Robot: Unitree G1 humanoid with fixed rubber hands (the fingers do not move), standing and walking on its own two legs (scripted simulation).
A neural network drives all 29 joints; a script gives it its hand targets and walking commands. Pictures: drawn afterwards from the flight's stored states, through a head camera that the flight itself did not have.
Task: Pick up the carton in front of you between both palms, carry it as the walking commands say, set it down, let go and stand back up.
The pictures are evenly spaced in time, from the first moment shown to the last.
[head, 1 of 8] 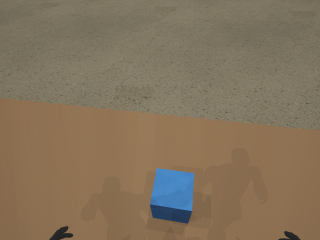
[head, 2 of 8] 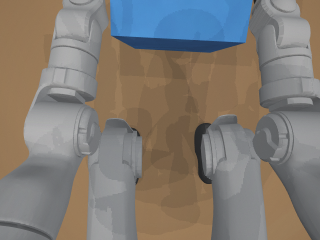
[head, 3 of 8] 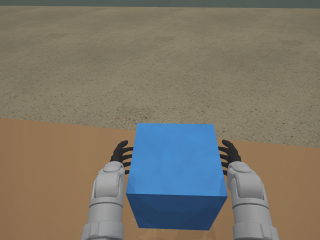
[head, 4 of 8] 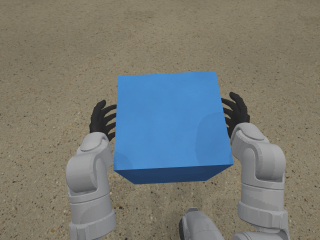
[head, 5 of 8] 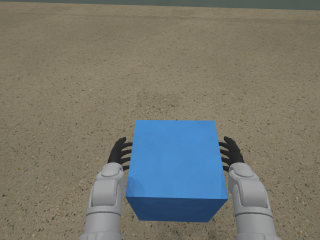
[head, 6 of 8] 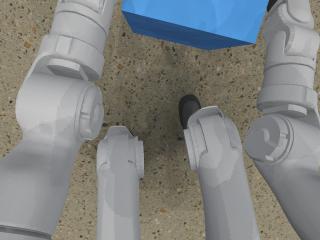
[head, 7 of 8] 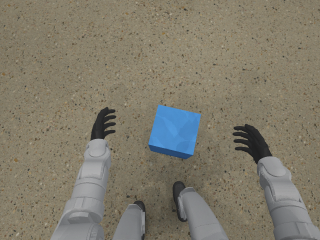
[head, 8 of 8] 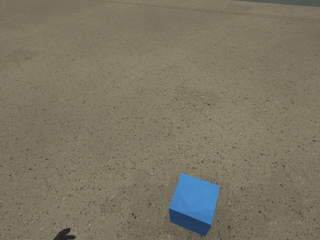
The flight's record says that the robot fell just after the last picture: no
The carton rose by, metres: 0.69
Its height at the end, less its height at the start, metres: -0.15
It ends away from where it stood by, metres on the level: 2.56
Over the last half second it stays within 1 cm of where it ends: yes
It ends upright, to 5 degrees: yes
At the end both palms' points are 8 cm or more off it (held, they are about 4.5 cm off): yes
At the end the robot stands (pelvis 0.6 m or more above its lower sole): yes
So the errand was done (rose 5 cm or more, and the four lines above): yes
